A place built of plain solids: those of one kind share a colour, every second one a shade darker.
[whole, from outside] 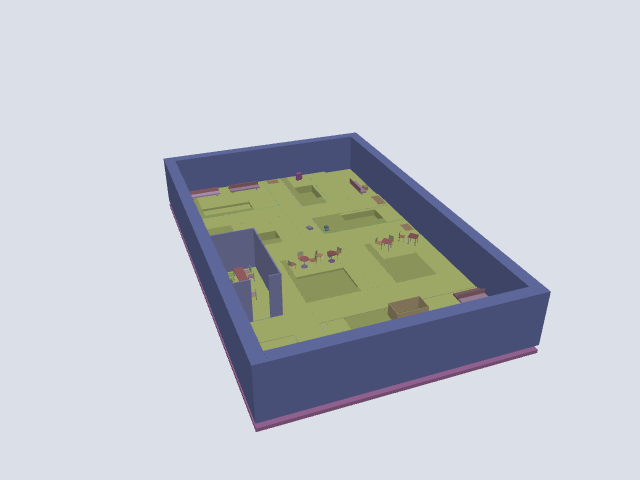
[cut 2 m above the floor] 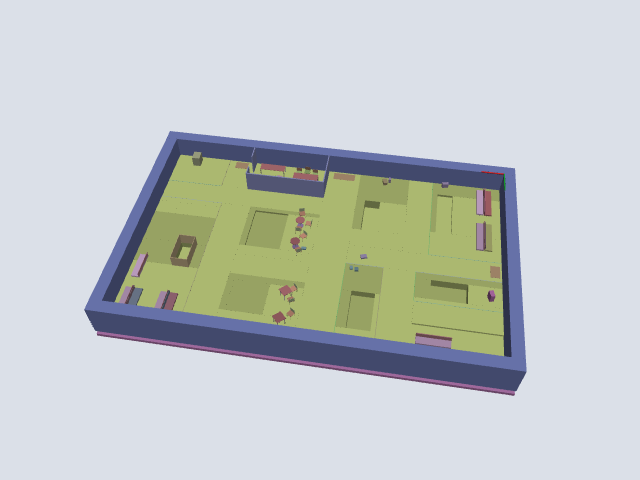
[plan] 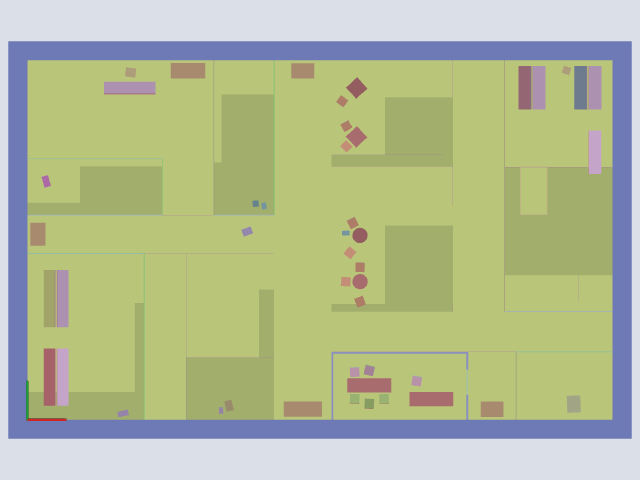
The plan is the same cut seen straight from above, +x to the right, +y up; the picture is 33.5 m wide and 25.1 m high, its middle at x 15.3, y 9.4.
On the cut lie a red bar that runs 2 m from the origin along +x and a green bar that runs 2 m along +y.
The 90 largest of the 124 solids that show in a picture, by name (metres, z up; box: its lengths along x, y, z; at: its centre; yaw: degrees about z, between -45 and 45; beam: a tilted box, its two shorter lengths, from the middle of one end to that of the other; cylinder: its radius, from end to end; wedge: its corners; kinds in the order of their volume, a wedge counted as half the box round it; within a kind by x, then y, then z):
{
 "floor_1": {"box": [2.75, 1.91, 1.32], "at": [1.38, 12.3, -0.66]},
 "floor_2": {"box": [4.25, 4.66, 1.32], "at": [2.12, 3.78, -0.66]},
 "floor_3": {"box": [6.1, 1.45, 1.32], "at": [3.05, 0.72, -0.66]},
 "floor_4": {"box": [6.1, 2.59, 1.32], "at": [3.05, 7.41, -0.66]},
 "floor_5": {"box": [7.05, 0.65, 1.32], "at": [3.52, 11.03, -0.66]},
 "floor_6": {"box": [7.05, 0.39, 1.32], "at": [3.52, 13.46, -0.66]},
 "floor_7": {"box": [7.05, 2.1, 1.0], "at": [3.52, 14.7, -0.5]},
 "floor_8": {"box": [7.05, 3.05, 0.84], "at": [3.52, 17.27, -0.58]},
 "floor_9": {"box": [3.01, 1.91, 0.55], "at": [4.25, 12.3, -1.04]},
 "floor_10": {"box": [1.36, 4.66, 1.1], "at": [4.93, 3.78, -0.77]},
 "floor_11": {"box": [0.49, 4.66, 1.32], "at": [5.86, 3.78, -0.66]},
 "floor_12": {"box": [1.29, 1.91, 1.32], "at": [6.41, 12.3, -0.66]},
 "floor_13": {"box": [12.9, 2.0, 1.0], "at": [6.45, 9.7, -0.5]},
 "floor_14": {"box": [2.2, 8.7, 1.0], "at": [7.2, 4.35, -0.5]},
 "floor_15": {"box": [2.7, 8.1, 1.0], "at": [8.4, 14.75, -0.5]},
 "floor_16": {"box": [2.45, 3.56, 1.32], "at": [9.53, 5.03, -0.66]},
 "floor_17": {"box": [0.4, 3.56, 1.33], "at": [9.95, 15.23, -0.66]},
 "floor_18": {"box": [4.6, 3.25, 1.32], "at": [10.6, 1.62, -0.66]},
 "floor_19": {"box": [4.6, 1.89, 1.32], "at": [10.6, 7.75, -0.66]},
 "floor_20": {"box": [1.91, 3.56, 0.7], "at": [11.11, 15.23, -0.97]},
 "floor_21": {"box": [3.15, 2.75, 1.33], "at": [11.32, 12.07, -0.66]},
 "floor_22": {"box": [3.15, 1.79, 1.33], "at": [11.32, 17.91, -0.66]},
 "floor_23": {"box": [1.36, 3.56, 0.41], "at": [11.43, 5.03, -1.11]},
 "floor_24": {"box": [0.84, 3.56, 1.33], "at": [12.48, 15.23, -0.66]},
 "floor_25": {"box": [0.79, 3.56, 1.32], "at": [12.51, 5.03, -0.66]},
 "floor_26": {"box": [3.0, 18.8, 1.0], "at": [14.4, 9.4, -0.5]},
 "floor_27": {"box": [2.8, 4.11, 1.32], "at": [17.3, 8.11, -0.66]},
 "floor_28": {"box": [2.8, 3.01, 1.32], "at": [17.3, 15.36, -0.66]},
 "floor_29": {"box": [6.35, 0.4, 1.32], "at": [19.07, 5.85, -0.66]},
 "floor_30": {"box": [6.35, 0.99, 1.32], "at": [19.07, 10.65, -0.66]},
 "floor_31": {"box": [6.35, 2.1, 1.0], "at": [19.07, 12.2, -0.5]},
 "floor_32": {"box": [6.35, 0.6, 1.32], "at": [19.07, 13.55, -0.66]},
 "floor_33": {"box": [6.35, 1.94, 1.32], "at": [19.07, 17.83, -0.66]},
 "floor_34": {"box": [7.15, 3.55, 1.0], "at": [19.48, 1.77, -0.5]},
 "floor_35": {"box": [3.01, 4.11, 1.14], "at": [20.2, 8.11, -0.75]},
 "floor_36": {"box": [3.01, 3.01, 1.32], "at": [20.2, 15.36, -0.66]},
 "floor_37": {"box": [0.54, 4.11, 1.32], "at": [21.98, 8.11, -0.66]},
 "floor_38": {"box": [0.54, 3.01, 1.32], "at": [21.98, 15.36, -0.66]},
 "floor_39": {"box": [14.7, 2.1, 1.0], "at": [23.25, 4.6, -0.5]},
 "floor_40": {"box": [2.7, 13.15, 1.0], "at": [23.6, 12.22, -0.5]},
 "floor_41": {"box": [2.5, 3.55, 1.0], "at": [24.3, 1.77, -0.5]},
 "floor_42": {"box": [0.85, 1.36, 1.32], "at": [25.38, 6.88, -0.66]},
 "floor_43": {"box": [0.85, 2.46, 1.32], "at": [25.38, 11.98, -0.66]},
 "floor_44": {"box": [1.36, 2.46, 0.76], "at": [26.48, 11.98, -0.94]},
 "floor_45": {"box": [3.01, 1.36, 1.32], "at": [27.3, 6.88, -0.66]},
 "floor_46": {"box": [5.65, 0.55, 1.32], "at": [27.77, 5.92, -0.66]},
 "floor_47": {"box": [5.65, 3.19, 1.32], "at": [27.77, 9.15, -0.66]},
 "floor_48": {"box": [5.65, 5.59, 1.32], "at": [27.77, 16.0, -0.66]},
 "floor_49": {"box": [5.05, 3.55, 1.01], "at": [28.07, 1.77, -0.5]},
 "floor_50": {"box": [3.44, 2.46, 1.32], "at": [28.88, 11.98, -0.66]},
 "floor_51": {"box": [1.79, 1.36, 1.32], "at": [29.7, 6.88, -0.66]},
 "wall_1": {"box": [1.0, 18.8, 4.6], "at": [-0.5, 9.4, 1.3]},
 "wall_2": {"box": [32.6, 1.0, 4.6], "at": [15.3, -0.5, 1.3]},
 "wall_3": {"box": [32.6, 1.0, 4.6], "at": [15.3, 19.3, 1.3]},
 "wall_4": {"box": [1.0, 18.8, 4.6], "at": [31.1, 9.4, 1.3]},
 "floor_base_1": {"box": [32.6, 20.8, 0.3], "at": [15.3, 9.4, -1.57]},
 "part_1": {"box": [0.1, 3.45, 3.65], "at": [15.95, 1.73, 1.77]},
 "part_2": {"box": [7.15, 0.1, 3.65], "at": [19.48, 3.5, 1.77]},
 "part_3": {"box": [0.1, 1.31, 3.65], "at": [23.0, 0.66, 1.77]},
 "part_4": {"box": [0.1, 0.84, 3.65], "at": [23.0, 3.03, 1.77]},
 "seat_1": {"box": [0.62, 3.0, 0.14], "at": [1.84, 2.23, 0.38]},
 "seat_2": {"box": [0.62, 3.0, 0.14], "at": [1.84, 6.33, 0.38]},
 "seat_3": {"box": [2.7, 0.67, 0.17], "at": [5.36, 17.34, 0.22]},
 "seat_4": {"box": [0.68, 2.28, 0.15], "at": [26.75, 17.36, 0.39]},
 "seat_5": {"box": [0.68, 2.28, 0.15], "at": [29.68, 13.98, 0.39]},
 "seat_6": {"box": [0.68, 2.28, 0.15], "at": [29.68, 17.36, 0.39]},
 "trolley_1": {"box": [0.71, 0.89, 0.97], "at": [28.57, 0.82, 0.49], "yaw": 2.1},
 "low_mat_1": {"box": [0.8, 1.2, 0.06], "at": [0.55, 9.7, -0.02]},
 "low_mat_2": {"box": [1.8, 0.8, 0.06], "at": [8.4, 18.25, -0.02]},
 "low_mat_3": {"box": [2.0, 0.8, 0.06], "at": [14.4, 0.55, -0.02]},
 "low_mat_4": {"box": [1.2, 0.8, 0.06], "at": [14.4, 18.25, -0.02]},
 "low_mat_5": {"box": [1.2, 0.8, 0.06], "at": [24.3, 0.55, -0.02]},
 "rail_1": {"box": [0.04, 2.46, 1.05], "at": [25.78, 11.98, 0.53]},
 "rail_2": {"box": [1.44, 0.04, 1.05], "at": [26.48, 10.73, 0.53]},
 "rail_3": {"box": [1.44, 0.04, 1.05], "at": [26.48, 13.23, 0.53]},
 "rail_4": {"box": [0.04, 2.46, 1.05], "at": [27.18, 11.98, 0.53]},
 "sr00a_seat_1": {"box": [0.62, 3.0, 0.14], "at": [1.17, 2.23, 0.38]},
 "sr01a_seat_1": {"box": [0.62, 3.0, 0.14], "at": [1.17, 6.33, 0.38]},
 "sr03a_seat_1": {"box": [0.68, 2.28, 0.15], "at": [26.02, 17.36, 0.39]},
 "sr13a_seat_1": {"box": [0.68, 2.28, 0.15], "at": [28.93, 17.36, 0.39]},
 "carton_1": {"box": [0.55, 0.49, 0.4], "at": [5.4, 18.16, 0.04], "yaw": -7.5},
 "carton_2": {"box": [0.38, 0.56, 0.29], "at": [10.54, 0.74, 0.14], "yaw": 12.3},
 "carton_3": {"box": [0.42, 0.4, 0.31], "at": [28.19, 18.27, 0.15], "yaw": -18.4},
 "suitcase_1": {"box": [0.35, 0.59, 0.74], "at": [0.98, 12.46, 0.37], "yaw": 16.3},
 "top_1": {"box": [2.3, 0.75, 0.036], "at": [17.88, 1.8, 0.71]},
 "top_2": {"box": [2.3, 0.75, 0.036], "at": [21.12, 1.07, 0.71]},
 "bag_1": {"box": [0.57, 0.3, 0.44], "at": [5.0, 0.33, 0.22], "yaw": 12.1},
 "back_1": {"box": [2.7, 0.06, 0.39], "at": [5.36, 17.04, 0.49]},
 "inway_backpack_1": {"box": [0.53, 0.39, 0.2], "at": [11.49, 9.84, 0.05], "yaw": 19.6},
 "sr00a_back_1": {"box": [0.04, 3.0, 0.35], "at": [1.46, 2.23, 0.62]}
}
